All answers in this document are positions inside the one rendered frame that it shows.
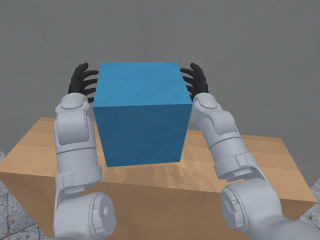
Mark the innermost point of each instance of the robot right hand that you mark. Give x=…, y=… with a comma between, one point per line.
x=198, y=82

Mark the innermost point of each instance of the robot left upper arm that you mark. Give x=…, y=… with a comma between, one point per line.
x=84, y=217

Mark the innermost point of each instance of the robot left forearm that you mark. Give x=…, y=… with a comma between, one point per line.
x=75, y=147

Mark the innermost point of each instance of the pedestal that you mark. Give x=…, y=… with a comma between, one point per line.
x=160, y=201

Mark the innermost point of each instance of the robot left hand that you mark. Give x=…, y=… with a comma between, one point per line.
x=78, y=84

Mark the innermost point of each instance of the robot right upper arm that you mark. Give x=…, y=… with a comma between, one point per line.
x=252, y=207

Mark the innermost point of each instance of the carton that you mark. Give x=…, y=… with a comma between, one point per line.
x=142, y=112

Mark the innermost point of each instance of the robot right forearm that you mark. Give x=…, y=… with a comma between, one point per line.
x=231, y=158

